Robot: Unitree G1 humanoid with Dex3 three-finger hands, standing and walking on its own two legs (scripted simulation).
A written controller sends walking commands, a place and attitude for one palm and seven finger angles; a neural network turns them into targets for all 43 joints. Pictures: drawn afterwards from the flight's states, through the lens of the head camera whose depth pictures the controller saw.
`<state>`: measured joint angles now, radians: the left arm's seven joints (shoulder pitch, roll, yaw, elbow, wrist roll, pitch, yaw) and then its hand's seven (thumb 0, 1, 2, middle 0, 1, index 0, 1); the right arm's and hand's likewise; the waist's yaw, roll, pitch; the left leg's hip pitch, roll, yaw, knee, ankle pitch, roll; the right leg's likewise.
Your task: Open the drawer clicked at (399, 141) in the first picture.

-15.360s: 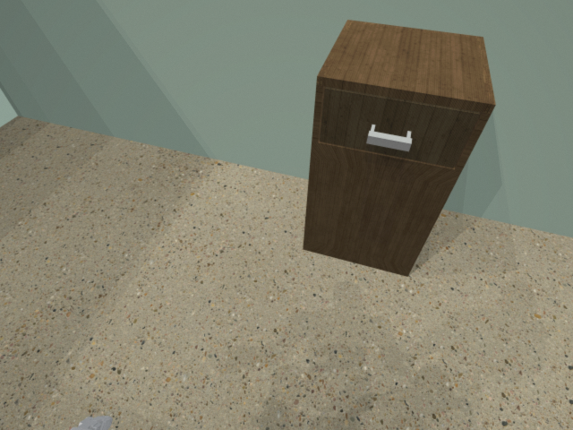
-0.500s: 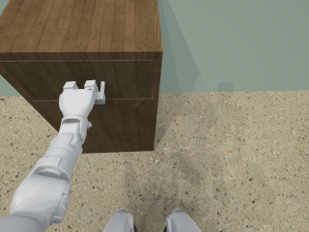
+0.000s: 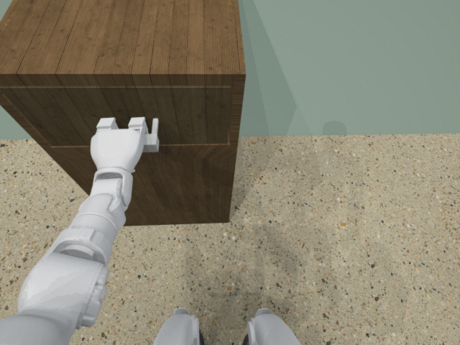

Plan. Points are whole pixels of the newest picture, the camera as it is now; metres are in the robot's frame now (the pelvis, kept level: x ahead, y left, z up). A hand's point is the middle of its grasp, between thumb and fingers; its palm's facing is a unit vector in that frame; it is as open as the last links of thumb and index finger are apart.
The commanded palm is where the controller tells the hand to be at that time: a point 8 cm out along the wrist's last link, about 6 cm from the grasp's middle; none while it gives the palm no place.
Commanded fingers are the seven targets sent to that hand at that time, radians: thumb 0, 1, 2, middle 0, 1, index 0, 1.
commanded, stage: pull the drawer open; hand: left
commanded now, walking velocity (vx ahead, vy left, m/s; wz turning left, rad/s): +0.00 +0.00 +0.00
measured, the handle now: (129, 133) +0.52 +0.18 -0.01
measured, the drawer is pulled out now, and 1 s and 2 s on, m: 0.00 0.04 0.26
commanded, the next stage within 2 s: none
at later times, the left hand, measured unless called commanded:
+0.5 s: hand (126, 175) +0.43 +0.18 -0.03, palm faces -0.03 -0.07 -1.00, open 6.0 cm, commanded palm +0.38 +0.18 +0.02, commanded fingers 0.00 0.90 0.90 -0.40 -1.35 -0.40 -1.35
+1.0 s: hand (124, 183) +0.42 +0.18 -0.03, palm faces -0.05 -0.06 -1.00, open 6.1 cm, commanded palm +0.36 +0.18 +0.02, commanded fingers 0.00 0.90 0.90 -0.40 -1.35 -0.40 -1.35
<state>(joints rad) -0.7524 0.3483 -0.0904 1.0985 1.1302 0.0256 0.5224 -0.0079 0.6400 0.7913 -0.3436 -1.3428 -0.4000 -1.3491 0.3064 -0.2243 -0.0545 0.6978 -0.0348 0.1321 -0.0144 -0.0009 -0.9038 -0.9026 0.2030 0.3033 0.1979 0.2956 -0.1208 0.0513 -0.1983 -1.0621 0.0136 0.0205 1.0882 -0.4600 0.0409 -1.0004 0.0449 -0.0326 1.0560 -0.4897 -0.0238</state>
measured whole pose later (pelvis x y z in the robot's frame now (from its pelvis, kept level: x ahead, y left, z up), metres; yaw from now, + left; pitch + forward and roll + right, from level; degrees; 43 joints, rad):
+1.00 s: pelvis +0.02 +0.00 +0.01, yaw -1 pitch +21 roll -1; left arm -0.46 0.30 -0.08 0.85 1.12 0.02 0.50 0.01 0.66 0.74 -0.30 -1.35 -0.39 -1.32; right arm 0.25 -0.20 -0.06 0.64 -0.03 0.17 0.00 0.00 -0.90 -0.90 0.20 0.30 0.20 0.30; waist -0.07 0.04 -0.20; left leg -0.92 0.02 0.05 1.02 -0.47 0.03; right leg -0.88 0.06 0.00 1.00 -0.49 -0.03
